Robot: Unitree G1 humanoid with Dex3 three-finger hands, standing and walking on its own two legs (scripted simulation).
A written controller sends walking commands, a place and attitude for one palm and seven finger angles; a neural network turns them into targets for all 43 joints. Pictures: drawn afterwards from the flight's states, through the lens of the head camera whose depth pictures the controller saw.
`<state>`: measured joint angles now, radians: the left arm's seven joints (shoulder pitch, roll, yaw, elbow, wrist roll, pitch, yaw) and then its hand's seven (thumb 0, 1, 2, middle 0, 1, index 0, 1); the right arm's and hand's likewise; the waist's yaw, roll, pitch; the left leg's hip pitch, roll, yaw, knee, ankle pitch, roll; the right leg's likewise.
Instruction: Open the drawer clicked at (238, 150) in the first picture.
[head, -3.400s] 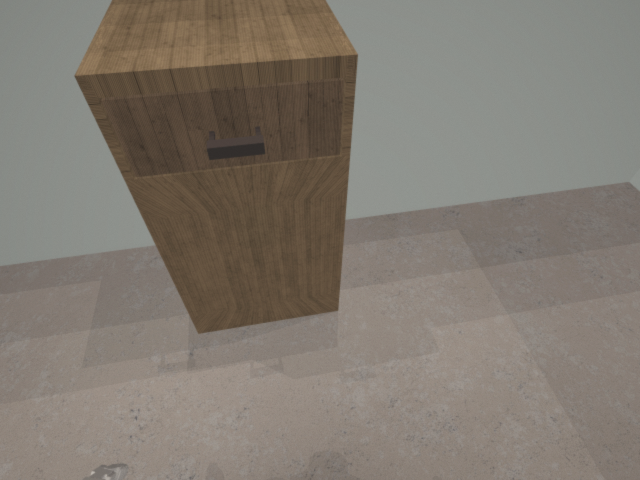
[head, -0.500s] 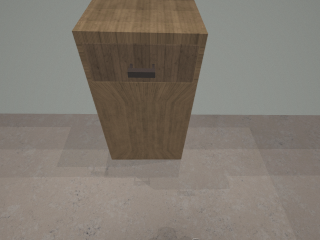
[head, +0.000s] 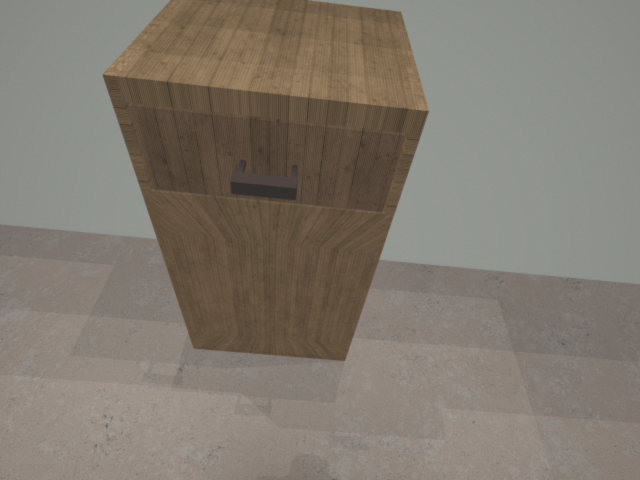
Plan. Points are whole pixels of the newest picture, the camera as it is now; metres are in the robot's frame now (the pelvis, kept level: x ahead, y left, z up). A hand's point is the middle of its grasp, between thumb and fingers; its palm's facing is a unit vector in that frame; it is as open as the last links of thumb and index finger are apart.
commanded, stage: come to a stop and stand still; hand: left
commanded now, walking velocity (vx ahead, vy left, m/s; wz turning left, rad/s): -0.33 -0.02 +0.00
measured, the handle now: (266, 176) +0.58 +0.15 +0.03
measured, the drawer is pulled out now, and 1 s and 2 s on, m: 0.00 0.00 0.00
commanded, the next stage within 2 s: look again from close up in 1.26 s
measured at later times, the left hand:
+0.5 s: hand out of the picture +0.11 +0.14 -0.15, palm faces +0.02 -0.95 -0.30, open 7.4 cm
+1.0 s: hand out of the picture +0.00 +0.18 -0.17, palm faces +0.09 -0.98 -0.20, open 7.4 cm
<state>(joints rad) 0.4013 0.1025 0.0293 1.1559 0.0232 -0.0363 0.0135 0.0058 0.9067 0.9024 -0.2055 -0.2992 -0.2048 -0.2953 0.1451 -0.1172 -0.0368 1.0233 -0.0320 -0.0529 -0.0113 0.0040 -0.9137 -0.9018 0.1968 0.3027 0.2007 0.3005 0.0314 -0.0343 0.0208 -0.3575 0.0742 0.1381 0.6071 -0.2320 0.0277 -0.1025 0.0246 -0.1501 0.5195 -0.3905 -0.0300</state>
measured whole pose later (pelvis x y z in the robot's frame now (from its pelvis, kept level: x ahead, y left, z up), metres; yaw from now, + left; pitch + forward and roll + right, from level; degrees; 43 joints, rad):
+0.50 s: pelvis +0.04 -0.06 +0.00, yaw +0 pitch -1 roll +1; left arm 0.17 0.18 0.04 0.98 0.03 0.01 0.03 0.00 0.91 0.90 -0.20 -0.30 -0.20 -0.29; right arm 0.18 -0.22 -0.08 1.03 -0.02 0.07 -0.02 0.00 -0.92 -0.90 0.20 0.30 0.20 0.30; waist 0.00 0.05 0.08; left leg -0.40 0.02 0.03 0.98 -0.49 -0.03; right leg -0.29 -0.06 -0.09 0.61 -0.29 -0.02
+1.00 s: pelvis +0.01 -0.01 +0.01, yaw +1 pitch +0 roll +0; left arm 0.27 0.21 0.05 1.07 0.02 0.05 0.02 0.01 0.91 0.90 -0.20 -0.30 -0.20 -0.29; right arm 0.24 -0.15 -0.01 1.05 -0.03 0.01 -0.04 0.01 -0.93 -0.90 0.20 0.30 0.21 0.30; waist 0.03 -0.05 0.01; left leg -0.18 0.01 0.04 0.45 -0.27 0.00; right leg -0.33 -0.05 -0.04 0.68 -0.37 0.03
